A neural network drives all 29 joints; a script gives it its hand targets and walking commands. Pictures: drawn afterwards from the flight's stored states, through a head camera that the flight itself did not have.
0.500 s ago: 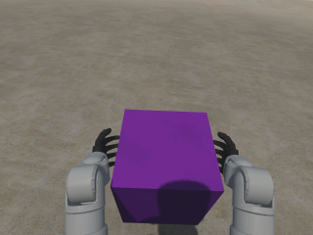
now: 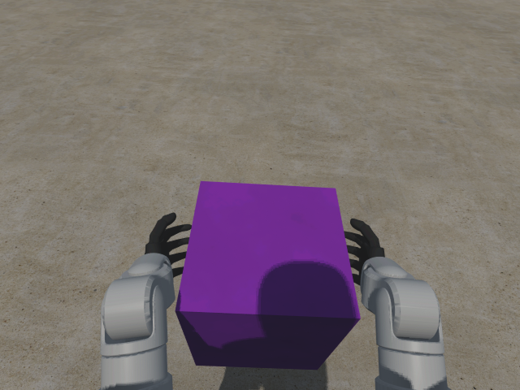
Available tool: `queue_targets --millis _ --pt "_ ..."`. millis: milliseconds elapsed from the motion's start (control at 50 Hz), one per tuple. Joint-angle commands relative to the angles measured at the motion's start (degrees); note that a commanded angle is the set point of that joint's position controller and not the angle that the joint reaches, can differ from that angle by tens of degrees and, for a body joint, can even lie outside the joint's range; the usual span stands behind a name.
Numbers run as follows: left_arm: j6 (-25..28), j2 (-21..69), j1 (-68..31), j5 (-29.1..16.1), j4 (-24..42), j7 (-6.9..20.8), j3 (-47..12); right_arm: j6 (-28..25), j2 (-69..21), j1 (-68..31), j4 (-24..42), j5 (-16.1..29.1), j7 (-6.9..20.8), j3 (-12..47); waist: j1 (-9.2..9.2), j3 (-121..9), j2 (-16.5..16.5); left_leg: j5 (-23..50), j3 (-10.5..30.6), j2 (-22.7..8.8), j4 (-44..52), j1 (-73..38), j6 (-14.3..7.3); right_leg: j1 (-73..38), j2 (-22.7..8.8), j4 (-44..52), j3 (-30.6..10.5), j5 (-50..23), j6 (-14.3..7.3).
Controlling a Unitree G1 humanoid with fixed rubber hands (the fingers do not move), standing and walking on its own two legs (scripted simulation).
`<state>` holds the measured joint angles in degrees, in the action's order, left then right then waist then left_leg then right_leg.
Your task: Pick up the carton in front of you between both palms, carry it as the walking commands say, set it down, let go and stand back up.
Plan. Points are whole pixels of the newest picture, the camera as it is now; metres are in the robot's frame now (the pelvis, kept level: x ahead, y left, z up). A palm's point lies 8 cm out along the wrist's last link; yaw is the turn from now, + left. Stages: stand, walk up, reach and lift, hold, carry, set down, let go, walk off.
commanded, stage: carry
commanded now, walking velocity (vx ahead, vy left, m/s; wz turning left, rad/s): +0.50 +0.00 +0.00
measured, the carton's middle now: (262, 281) +0.29 +0.01 +0.01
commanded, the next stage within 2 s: none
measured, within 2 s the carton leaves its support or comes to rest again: neither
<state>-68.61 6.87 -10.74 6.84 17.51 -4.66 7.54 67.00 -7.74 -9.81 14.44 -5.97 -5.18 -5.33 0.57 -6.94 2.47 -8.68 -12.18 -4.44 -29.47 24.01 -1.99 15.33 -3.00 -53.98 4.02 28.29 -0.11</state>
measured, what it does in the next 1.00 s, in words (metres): walks ahead: right foot, then left foot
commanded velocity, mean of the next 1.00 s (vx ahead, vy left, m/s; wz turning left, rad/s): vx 0.50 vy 0.00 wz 0.00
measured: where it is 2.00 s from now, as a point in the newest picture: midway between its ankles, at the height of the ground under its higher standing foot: (269, 195)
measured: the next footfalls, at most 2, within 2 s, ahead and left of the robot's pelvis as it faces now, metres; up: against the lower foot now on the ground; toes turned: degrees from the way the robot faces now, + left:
right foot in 0.30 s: +0.34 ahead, -0.13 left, +0.00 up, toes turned -9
left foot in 0.70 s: +0.60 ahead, +0.10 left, +0.00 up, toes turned +11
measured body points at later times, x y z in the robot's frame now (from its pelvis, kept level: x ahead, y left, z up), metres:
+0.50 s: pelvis +0.32 -0.04 +0.02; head +0.31 -0.05 +0.47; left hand +0.58 +0.13 +0.09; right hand +0.60 -0.18 +0.08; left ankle +0.27 +0.09 -0.66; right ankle +0.30 -0.13 -0.73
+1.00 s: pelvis +0.63 -0.03 +0.02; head +0.64 -0.02 +0.47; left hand +0.92 +0.12 +0.11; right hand +0.91 -0.19 +0.10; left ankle +0.56 +0.09 -0.73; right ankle +0.69 -0.17 -0.70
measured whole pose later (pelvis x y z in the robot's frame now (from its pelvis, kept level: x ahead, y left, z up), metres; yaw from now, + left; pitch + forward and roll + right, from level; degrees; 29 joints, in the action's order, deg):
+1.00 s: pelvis +0.63 -0.03 +0.02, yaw -1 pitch +5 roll +0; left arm -68.7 7.9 -10.8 7.3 21.7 -4.7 7.1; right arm 69.1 -7.9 -10.7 19.8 -5.1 -5.9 -6.2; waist 1.5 -5.5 0.6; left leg -13.0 -11.1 -4.1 -15.5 7.3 0.8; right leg 30.4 -5.4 -37.4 6.6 12.1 0.5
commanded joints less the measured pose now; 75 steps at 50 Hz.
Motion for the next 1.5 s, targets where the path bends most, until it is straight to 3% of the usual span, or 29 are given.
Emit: queue_targets --millis 0,140,160,260,280,300,320,360,420,540,640,680,700,720,780,820,940,1040,1060,1100,1120,1140,1180,1220,1240,1360,1440,1460,1480 --pt "0.1 52.5 -24.0 -23.3 1.1 14.8 -42.2 1.1 -53.7 -26.8 5.2 23.7 14.3 41.4 0.70 -17.3 -7.2 11.2 23.6 -16.5 14.1 -33.9 -5.2 25.0 -2.7 -7.8 -3.0 -7.8 -1.7" --pt "0.0 52.1 -21.4 -21.4 3.3 13.2 -41.9 1.7 -51.2 -28.5 9.5 25.7 14.2 42.4 0.28 -14.1 -9.4 12.1 11.6 -14.4 17.8 -29.5 -4.6 15.5 -1.5 18.8 1.8 -15.0 -0.9" --pt "0.2 51.7 -22.9 -22.2 5.2 13.3 -43.6 1.6 -50.1 -27.7 10.7 25.8 14.3 42.5 0.97 -14.6 -14.2 6.4 8.8 -11.9 17.5 -27.1 -3.4 12.7 0.9 23.5 3.8 -15.5 -0.5" --pt "-1.7 49.2 -20.7 -21.3 -2.2 14.5 -40.0 3.5 -46.6 -26.8 6.8 22.7 14.5 41.4 -0.13 -8.9 -8.5 12.2 0.0 -6.9 1.3 -14.9 1.7 -7.8 1.8 29.4 10.6 -19.5 -1.6" --pt "-1.5 49.4 -23.8 -23.4 0.2 14.9 -41.9 3.8 -48.0 -25.6 5.6 23.0 14.7 42.2 -1.38 -12.2 1.3 6.7 -1.1 -3.9 -10.1 -8.9 4.1 -15.1 -4.6 30.8 -0.7 -16.0 -4.0" --pt "-1.8 48.7 -23.5 -22.6 -3.3 14.9 -39.7 4.1 -48.1 -29.0 5.8 23.2 14.7 42.3 -2.38 -13.6 12.9 -7.6 -0.5 2.8 -26.8 2.4 6.5 -22.8 -15.3 39.4 -23.8 -19.5 -9.7" --pt "-1.6 48.3 -25.3 -22.2 -3.1 15.0 -40.4 3.9 -49.1 -31.3 3.7 23.7 14.7 42.6 -2.98 -11.4 18.2 -23.7 4.7 4.1 -32.9 16.0 6.1 -29.2 -20.3 41.3 -33.8 -26.2 -14.5" --pt "-1.2 52.5 -24.5 -23.4 -1.5 15.5 -41.0 3.2 -54.6 -32.6 3.6 24.5 14.3 42.8 -1.52 -10.9 7.0 -21.4 10.3 -1.6 -36.0 16.5 3.4 -23.9 -18.9 38.2 -22.2 -33.6 -10.0" --pt "0.3 56.7 -30.2 -25.4 1.9 15.8 -43.3 0.9 -56.2 -30.3 3.3 22.3 14.0 40.7 -1.75 -14.2 1.7 -13.7 9.7 -1.0 -23.8 12.3 3.1 -22.4 -17.5 40.4 -14.7 -34.8 -7.9" --pt "0.5 52.3 -22.7 -25.2 1.0 15.8 -43.6 0.4 -54.7 -26.3 6.6 21.8 12.6 40.5 -1.31 -10.4 7.7 1.3 3.4 0.6 -4.1 5.8 4.2 -16.9 -11.9 42.2 -0.7 -32.7 -6.9" --pt "-0.3 51.3 -26.1 -25.9 7.7 14.6 -43.7 2.2 -52.3 -26.3 10.7 24.6 13.3 41.8 -0.66 -12.8 -0.1 3.2 -1.8 4.0 8.5 -12.8 2.2 -14.1 -8.2 26.9 5.1 -36.1 -4.1" --pt "-1.7 47.2 -24.2 -22.9 2.9 14.3 -41.0 3.1 -48.7 -24.3 5.3 22.6 13.0 40.7 0.61 -17.5 -4.9 1.0 10.3 -5.6 5.7 -31.9 -1.8 2.3 -2.7 8.0 9.8 -30.2 -0.1" --pt "-2.2 47.9 -26.5 -24.6 4.0 14.3 -43.5 2.8 -49.4 -26.0 5.8 23.7 13.1 40.1 1.31 -16.6 -20.1 0.6 34.0 -16.4 13.7 -39.5 -7.8 18.9 3.7 -7.5 6.5 -11.9 1.5" --pt "-2.3 48.6 -30.0 -25.9 7.9 14.4 -44.5 2.8 -52.6 -27.3 5.7 24.6 13.0 41.0 1.78 -16.3 -19.4 7.0 39.3 -20.8 13.3 -41.7 -12.5 25.5 2.6 -14.2 0.4 1.1 0.1" --pt "-2.3 51.6 -28.7 -24.7 2.7 14.8 -42.5 3.0 -53.0 -29.6 5.8 23.9 13.2 40.7 0.84 -12.6 -5.0 8.7 27.5 -17.6 14.6 -28.9 -8.1 23.8 -4.7 -12.3 -5.3 -3.3 -1.7" --pt "-0.9 52.0 -27.6 -21.6 1.6 14.9 -41.1 2.3 -54.3 -32.2 6.4 24.5 14.2 42.1 0.36 -12.1 -7.8 2.8 18.1 -14.0 18.3 -24.5 -4.1 18.4 -4.3 -1.7 -1.7 -10.1 -0.9" --pt "-0.4 53.1 -23.2 -22.4 3.6 13.3 -42.7 1.7 -51.5 -29.8 11.1 26.6 14.9 40.6 0.48 -11.7 -14.8 9.6 6.4 -9.5 18.9 -25.5 -4.0 11.9 -1.2 19.9 5.7 -19.9 1.0" --pt "-0.9 50.2 -22.4 -22.5 4.3 14.1 -42.5 3.0 -50.2 -26.0 9.1 23.6 14.0 41.1 -0.94 -9.6 -7.8 5.3 0.3 -7.0 3.6 -17.8 0.9 -6.0 0.9 30.7 9.3 -19.5 -0.2" --pt "-1.0 50.3 -24.3 -23.1 3.4 14.1 -42.1 3.3 -49.6 -25.4 7.4 23.4 14.5 41.3 -1.54 -12.2 -6.2 6.4 -1.7 -3.8 -6.8 -10.9 3.2 -16.2 -1.2 30.4 4.9 -18.0 -2.5" --pt "-1.1 48.7 -24.8 -23.0 1.6 14.7 -41.5 3.5 -50.4 -30.8 7.5 23.7 14.3 42.2 -3.24 -12.7 20.3 -22.5 4.4 3.7 -30.0 14.5 5.5 -29.2 -20.7 41.1 -31.7 -19.3 -12.7" --pt "-0.9 51.6 -25.7 -24.6 1.7 14.9 -41.1 2.9 -52.6 -33.9 10.5 25.5 14.2 44.0 -2.09 -11.9 17.2 -24.3 9.2 1.2 -36.5 19.1 3.1 -29.1 -22.7 39.6 -31.2 -29.0 -14.2" --pt "-1.0 51.6 -21.8 -22.4 -0.5 15.0 -41.4 3.0 -51.5 -30.8 6.6 23.4 14.0 41.9 -1.78 -13.5 5.3 -21.5 11.6 -1.6 -37.8 18.2 2.5 -25.8 -21.8 38.7 -25.9 -28.9 -12.6" --pt "0.2 54.9 -27.8 -25.0 3.0 15.3 -41.7 1.8 -54.9 -28.7 5.0 24.1 14.4 42.8 -1.78 -15.2 0.4 -15.3 11.8 -2.2 -28.9 16.1 2.0 -24.9 -19.0 38.8 -18.4 -32.1 -9.6" --pt "0.9 56.8 -26.5 -26.1 4.9 15.7 -43.6 0.0 -56.0 -28.5 8.4 23.5 14.1 42.8 -1.30 -14.7 6.6 -9.1 10.5 -3.0 -26.9 13.5 2.6 -18.7 -17.8 41.4 -9.6 -29.3 -8.4" --pt "0.9 56.2 -25.9 -26.5 4.8 15.9 -43.1 -0.1 -57.5 -27.5 6.6 22.9 13.8 41.9 -1.19 -14.4 3.7 -6.9 8.3 -1.7 -22.4 12.1 3.4 -19.4 -14.1 41.5 -4.9 -28.2 -7.2" --pt "1.4 52.4 -22.1 -26.7 8.7 15.5 -44.0 -0.8 -52.9 -24.4 11.5 22.1 12.4 42.8 -1.82 -10.8 5.8 4.3 1.4 2.4 0.1 9.1 3.3 -25.1 -10.6 37.8 1.6 -52.0 -5.3" --pt "-0.2 49.2 -26.1 -26.1 10.6 15.1 -43.0 0.9 -50.7 -24.8 12.7 22.5 12.5 42.4 -0.37 -14.2 5.7 10.9 -6.2 7.4 7.1 -15.4 1.0 -18.4 -6.4 23.1 10.2 -61.1 -2.3" --pt "-0.7 48.3 -24.0 -26.3 10.8 15.0 -42.4 1.8 -51.1 -24.7 13.2 24.2 12.4 43.0 1.22 -16.0 4.9 8.0 -2.1 4.7 4.4 -29.4 -0.9 -7.3 -4.9 15.3 9.5 -52.6 -0.7" --pt "-1.4 47.8 -23.0 -24.7 8.7 15.2 -42.9 2.2 -48.2 -26.6 13.1 22.8 12.3 41.0 2.29 -18.4 -8.9 7.9 15.6 -8.3 6.8 -36.4 -2.9 2.2 -2.7 -0.9 10.0 -34.2 0.4"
